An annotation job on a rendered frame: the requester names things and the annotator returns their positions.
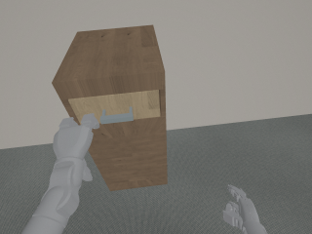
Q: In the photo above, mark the handle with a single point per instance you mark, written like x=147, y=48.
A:
x=116, y=118

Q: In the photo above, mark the left robot hand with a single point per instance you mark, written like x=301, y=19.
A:
x=73, y=140

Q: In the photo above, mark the robot right forearm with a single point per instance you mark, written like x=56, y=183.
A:
x=253, y=227

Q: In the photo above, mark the cabinet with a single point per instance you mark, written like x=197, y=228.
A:
x=113, y=61

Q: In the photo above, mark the drawer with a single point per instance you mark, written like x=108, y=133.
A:
x=145, y=104

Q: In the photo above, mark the right robot hand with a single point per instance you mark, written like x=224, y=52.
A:
x=235, y=214

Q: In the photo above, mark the robot left forearm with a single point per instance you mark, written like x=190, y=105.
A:
x=60, y=200

